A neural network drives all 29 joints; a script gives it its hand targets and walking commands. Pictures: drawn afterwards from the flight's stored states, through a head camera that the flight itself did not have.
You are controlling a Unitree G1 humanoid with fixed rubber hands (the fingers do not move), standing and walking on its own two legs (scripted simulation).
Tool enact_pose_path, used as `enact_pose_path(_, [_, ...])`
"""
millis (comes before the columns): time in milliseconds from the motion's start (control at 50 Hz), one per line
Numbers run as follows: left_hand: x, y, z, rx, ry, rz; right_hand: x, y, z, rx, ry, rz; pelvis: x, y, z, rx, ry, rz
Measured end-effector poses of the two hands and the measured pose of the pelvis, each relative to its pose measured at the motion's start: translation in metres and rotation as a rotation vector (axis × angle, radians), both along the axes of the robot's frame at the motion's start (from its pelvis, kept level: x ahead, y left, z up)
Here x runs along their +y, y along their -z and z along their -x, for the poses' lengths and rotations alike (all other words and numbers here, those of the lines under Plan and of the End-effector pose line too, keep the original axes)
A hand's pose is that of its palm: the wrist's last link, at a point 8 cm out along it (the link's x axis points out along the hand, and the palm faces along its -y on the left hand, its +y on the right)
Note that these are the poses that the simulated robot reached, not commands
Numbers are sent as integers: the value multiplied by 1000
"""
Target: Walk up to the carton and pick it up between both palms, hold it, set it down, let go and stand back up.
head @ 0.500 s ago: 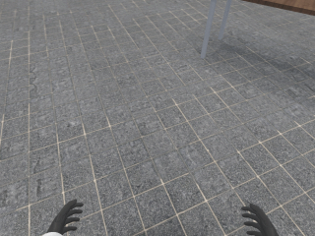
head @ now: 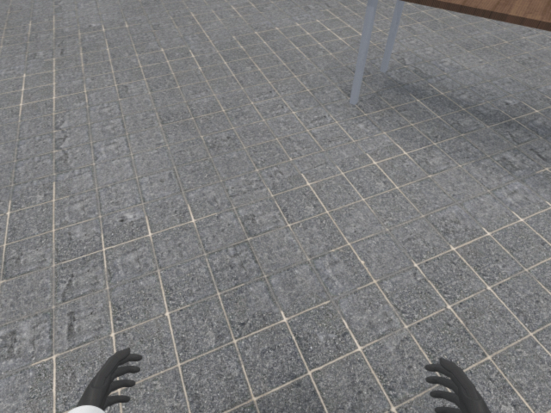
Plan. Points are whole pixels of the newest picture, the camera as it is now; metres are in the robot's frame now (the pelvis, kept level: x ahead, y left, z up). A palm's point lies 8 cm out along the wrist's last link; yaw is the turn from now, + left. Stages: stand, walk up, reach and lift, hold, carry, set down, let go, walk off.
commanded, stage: stand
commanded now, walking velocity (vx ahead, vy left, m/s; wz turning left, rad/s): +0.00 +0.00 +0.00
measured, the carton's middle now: out of the picture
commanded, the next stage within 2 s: none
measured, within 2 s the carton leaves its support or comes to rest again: neither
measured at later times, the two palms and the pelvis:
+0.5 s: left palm out of the picture +0.13 +0.28 -0.06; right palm out of the picture +0.13 -0.27 -0.08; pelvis -0.01 +0.00 +0.00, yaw +0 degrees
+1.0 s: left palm out of the picture +0.13 +0.28 -0.06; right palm out of the picture +0.12 -0.27 -0.08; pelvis -0.01 +0.00 +0.01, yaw +0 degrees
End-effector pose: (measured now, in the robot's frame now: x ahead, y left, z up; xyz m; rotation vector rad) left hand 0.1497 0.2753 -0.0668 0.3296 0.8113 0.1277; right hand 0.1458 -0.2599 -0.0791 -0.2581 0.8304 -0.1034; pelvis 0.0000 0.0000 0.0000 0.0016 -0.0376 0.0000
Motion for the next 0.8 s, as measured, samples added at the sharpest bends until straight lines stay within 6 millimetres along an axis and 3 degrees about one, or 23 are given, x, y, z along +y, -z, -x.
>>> enact_pose_path(800, [2, -4, 23, 24, -3, -15, -13, 5, 25, 66, 13, 7, -4, -5, 11, 5, -1, -6])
